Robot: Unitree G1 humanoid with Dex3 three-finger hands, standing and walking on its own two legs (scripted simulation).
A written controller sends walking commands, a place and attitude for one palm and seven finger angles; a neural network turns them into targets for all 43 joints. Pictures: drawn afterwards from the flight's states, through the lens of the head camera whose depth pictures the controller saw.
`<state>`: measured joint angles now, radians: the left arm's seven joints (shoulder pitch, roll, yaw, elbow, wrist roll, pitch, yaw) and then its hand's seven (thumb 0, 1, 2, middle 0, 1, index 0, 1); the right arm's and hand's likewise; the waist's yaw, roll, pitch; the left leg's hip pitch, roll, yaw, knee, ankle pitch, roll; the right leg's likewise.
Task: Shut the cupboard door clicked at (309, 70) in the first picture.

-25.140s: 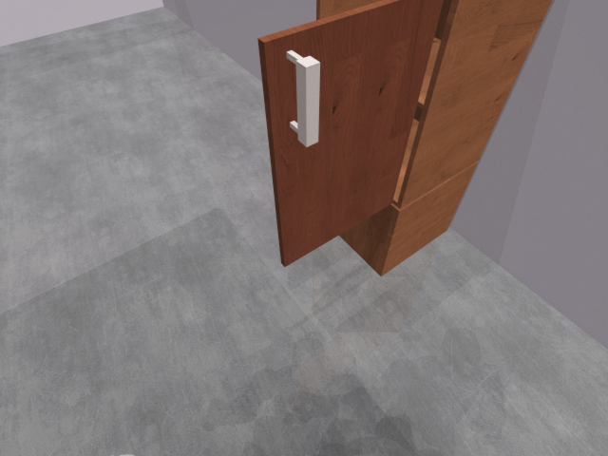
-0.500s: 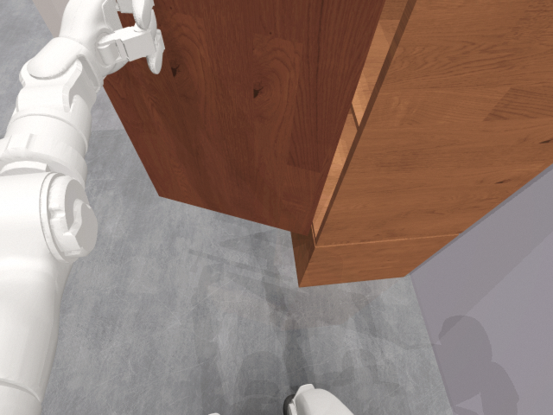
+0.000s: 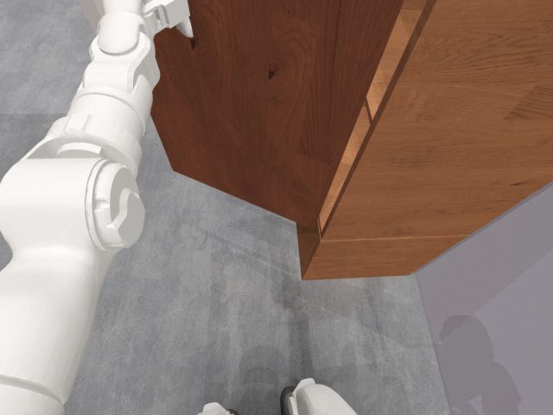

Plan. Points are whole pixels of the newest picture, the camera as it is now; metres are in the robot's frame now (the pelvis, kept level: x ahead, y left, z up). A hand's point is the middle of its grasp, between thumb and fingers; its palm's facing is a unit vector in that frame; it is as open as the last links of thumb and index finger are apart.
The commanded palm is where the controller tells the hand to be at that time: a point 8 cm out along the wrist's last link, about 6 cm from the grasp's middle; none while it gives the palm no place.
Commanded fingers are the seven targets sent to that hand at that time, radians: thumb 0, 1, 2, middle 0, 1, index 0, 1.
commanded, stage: pull the fist back off the door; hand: left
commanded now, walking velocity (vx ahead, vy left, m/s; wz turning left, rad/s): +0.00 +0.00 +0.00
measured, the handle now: out of the picture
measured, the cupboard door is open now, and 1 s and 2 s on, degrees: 63 63 63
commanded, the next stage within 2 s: draw the hand back to the body in 0.70 s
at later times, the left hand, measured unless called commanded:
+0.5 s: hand (179, 44) +0.53 +0.03 +0.18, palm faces -0.11 -0.99 -0.01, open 3.1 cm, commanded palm +0.50 +0.09 +0.19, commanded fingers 0.00 0.90 0.90 -1.30 -1.50 -1.30 -1.50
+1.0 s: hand (160, 70) +0.47 +0.05 +0.20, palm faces -0.11 -0.99 -0.01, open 3.1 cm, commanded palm +0.42 +0.12 +0.19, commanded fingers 0.00 0.90 0.90 -1.30 -1.50 -1.30 -1.50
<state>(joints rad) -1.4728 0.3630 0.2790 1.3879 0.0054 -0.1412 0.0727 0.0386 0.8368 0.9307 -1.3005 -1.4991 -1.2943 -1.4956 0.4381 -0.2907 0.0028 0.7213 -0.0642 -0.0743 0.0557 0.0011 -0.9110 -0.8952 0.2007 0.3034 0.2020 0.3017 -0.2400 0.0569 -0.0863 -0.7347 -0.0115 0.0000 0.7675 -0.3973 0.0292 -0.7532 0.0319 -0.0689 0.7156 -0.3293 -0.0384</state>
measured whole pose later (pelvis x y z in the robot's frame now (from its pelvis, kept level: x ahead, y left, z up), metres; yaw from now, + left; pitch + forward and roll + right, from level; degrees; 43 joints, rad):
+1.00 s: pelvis -0.01 +0.00 +0.02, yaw -3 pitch +8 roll +0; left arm -0.97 0.22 0.23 1.07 -0.08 -0.22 -0.04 0.02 0.90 0.90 -1.30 -1.50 -1.30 -1.50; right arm 0.37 -0.26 0.02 0.66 0.03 -0.04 0.03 0.00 -0.91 -0.90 0.20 0.30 0.20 0.30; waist -0.10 0.05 -0.08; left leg -0.41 -0.02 0.06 0.60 -0.34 0.04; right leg -0.47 0.04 0.00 0.61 -0.28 -0.04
